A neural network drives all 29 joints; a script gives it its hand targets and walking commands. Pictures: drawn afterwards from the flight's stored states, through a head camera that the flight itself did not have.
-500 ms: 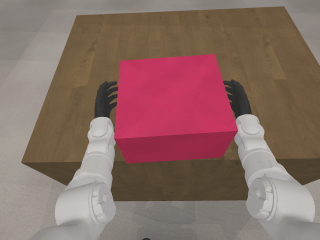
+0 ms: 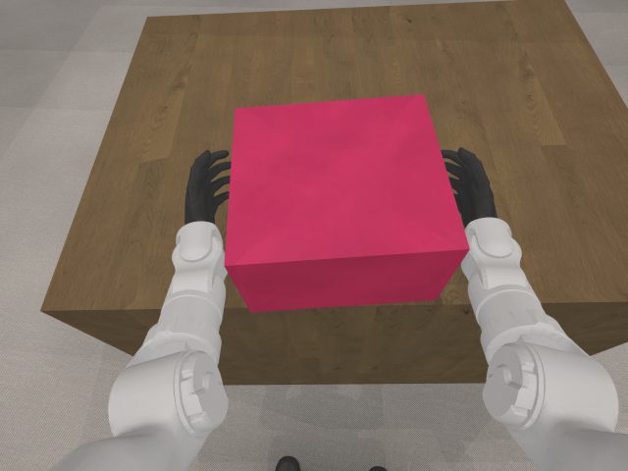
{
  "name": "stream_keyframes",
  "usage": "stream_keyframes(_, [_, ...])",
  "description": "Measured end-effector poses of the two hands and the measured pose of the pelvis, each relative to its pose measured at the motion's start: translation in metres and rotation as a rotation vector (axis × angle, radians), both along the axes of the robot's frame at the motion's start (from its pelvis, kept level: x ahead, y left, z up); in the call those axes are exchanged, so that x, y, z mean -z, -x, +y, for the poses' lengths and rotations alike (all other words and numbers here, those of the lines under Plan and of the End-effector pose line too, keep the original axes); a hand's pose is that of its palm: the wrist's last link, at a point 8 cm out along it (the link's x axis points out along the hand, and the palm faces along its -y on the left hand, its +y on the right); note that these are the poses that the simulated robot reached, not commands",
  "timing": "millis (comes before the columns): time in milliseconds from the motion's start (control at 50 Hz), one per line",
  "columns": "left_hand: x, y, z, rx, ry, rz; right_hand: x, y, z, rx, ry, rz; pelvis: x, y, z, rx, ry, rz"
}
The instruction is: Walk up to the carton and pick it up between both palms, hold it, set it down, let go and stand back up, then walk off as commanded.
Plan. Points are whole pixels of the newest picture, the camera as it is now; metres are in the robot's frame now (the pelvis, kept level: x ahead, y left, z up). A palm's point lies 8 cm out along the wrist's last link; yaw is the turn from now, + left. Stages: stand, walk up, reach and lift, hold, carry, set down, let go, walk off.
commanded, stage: set down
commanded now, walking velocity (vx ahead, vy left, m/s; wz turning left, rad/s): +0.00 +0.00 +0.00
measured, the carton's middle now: (336, 204) +0.45 +0.01 +0.01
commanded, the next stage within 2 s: none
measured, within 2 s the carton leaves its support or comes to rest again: neither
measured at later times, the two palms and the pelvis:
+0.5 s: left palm (201, 211) +0.42 +0.19 +0.04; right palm (495, 197) +0.44 -0.19 +0.05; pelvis -0.01 +0.01 -0.02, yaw -1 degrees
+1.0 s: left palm (189, 182) +0.43 +0.19 +0.09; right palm (567, 162) +0.43 -0.24 +0.12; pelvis -0.03 -0.01 -0.02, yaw -1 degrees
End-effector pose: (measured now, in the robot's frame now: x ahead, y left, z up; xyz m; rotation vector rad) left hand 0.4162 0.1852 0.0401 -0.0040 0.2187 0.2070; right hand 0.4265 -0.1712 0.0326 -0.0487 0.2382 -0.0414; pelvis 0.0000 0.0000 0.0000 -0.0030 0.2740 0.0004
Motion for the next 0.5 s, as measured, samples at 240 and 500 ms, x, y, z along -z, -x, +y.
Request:
stream_keyframes(240, [0.002, -0.003, 0.0, 0.011, -0.028, 0.029, 0.002, 0.001, -0.001, 0.003, -0.036, 0.052, 0.005, 0.004, 0.005, 0.001, 0.005, 0.058])
stream_keyframes(500, [0.003, -0.007, 0.003, 0.047, -0.019, 0.055, -0.017, -0.009, -0.02, 0.025, -0.038, 0.053, 0.016, 0.013, 0.009, 0.008, 0.016, 0.122])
